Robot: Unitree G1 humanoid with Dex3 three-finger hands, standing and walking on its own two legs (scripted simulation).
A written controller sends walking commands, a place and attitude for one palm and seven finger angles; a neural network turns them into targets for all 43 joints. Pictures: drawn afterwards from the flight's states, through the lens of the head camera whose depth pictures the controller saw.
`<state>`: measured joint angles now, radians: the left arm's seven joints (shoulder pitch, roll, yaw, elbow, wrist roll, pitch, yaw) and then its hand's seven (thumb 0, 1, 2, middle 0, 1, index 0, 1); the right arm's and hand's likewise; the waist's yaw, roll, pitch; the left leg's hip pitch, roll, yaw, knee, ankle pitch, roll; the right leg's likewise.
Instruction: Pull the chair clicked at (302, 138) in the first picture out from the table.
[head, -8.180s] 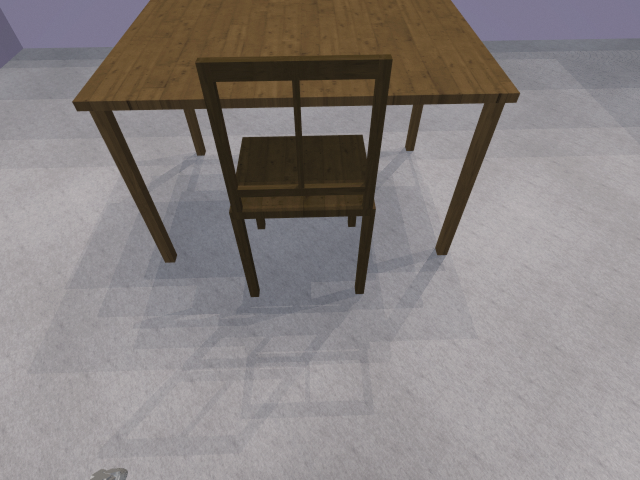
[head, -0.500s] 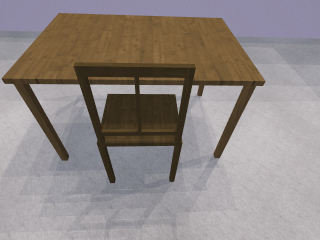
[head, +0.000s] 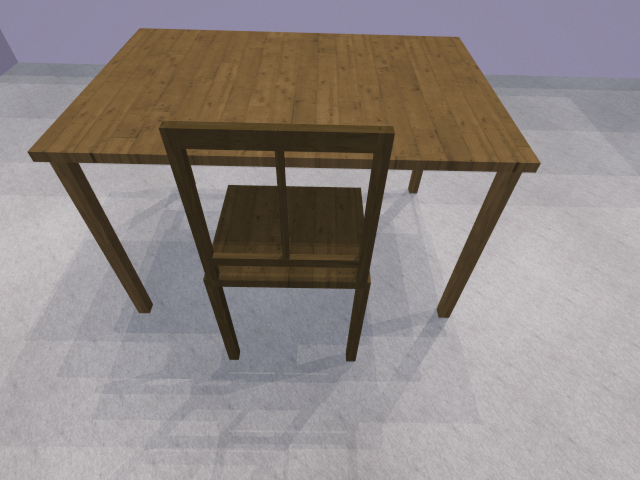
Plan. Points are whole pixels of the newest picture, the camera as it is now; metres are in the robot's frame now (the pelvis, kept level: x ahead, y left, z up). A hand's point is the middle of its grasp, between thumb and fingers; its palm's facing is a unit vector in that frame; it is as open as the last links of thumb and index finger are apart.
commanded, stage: look again from close up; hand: left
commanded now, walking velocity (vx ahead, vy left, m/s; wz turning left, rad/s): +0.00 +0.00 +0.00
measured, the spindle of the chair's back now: (283, 209) +0.65 +0.12 -0.08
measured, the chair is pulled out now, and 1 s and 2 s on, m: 0.00 0.00 0.00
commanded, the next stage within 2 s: shuffle to correct the standing spot in 1.32 s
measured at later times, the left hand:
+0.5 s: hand out of the picture +0.00 +0.12 -0.18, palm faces +0.03 -0.99 -0.14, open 7.4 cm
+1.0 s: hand out of the picture +0.01 +0.12 -0.17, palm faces +0.03 -0.99 -0.15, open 7.4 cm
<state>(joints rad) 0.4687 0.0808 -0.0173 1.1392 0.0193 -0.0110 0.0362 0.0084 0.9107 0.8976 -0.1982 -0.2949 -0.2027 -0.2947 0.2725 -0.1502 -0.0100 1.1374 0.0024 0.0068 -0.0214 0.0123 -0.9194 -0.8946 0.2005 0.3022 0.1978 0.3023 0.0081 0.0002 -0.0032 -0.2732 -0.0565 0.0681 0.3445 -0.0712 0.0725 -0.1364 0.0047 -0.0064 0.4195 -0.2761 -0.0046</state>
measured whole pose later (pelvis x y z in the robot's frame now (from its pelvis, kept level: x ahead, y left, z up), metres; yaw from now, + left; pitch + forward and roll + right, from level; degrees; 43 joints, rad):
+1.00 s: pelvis +0.05 -0.02 +0.00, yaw -1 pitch +0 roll +1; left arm 0.38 0.11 -0.02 1.11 0.01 -0.03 0.04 0.01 0.91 0.90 -0.20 -0.29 -0.20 -0.29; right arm 0.24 -0.16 0.02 1.16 0.00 -0.02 -0.03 0.01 -0.93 -0.89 0.20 0.30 0.20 0.30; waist 0.01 -0.02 0.02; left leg -0.21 -0.04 0.07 0.38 -0.17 0.04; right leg -0.04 0.02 0.00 0.37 -0.33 -0.04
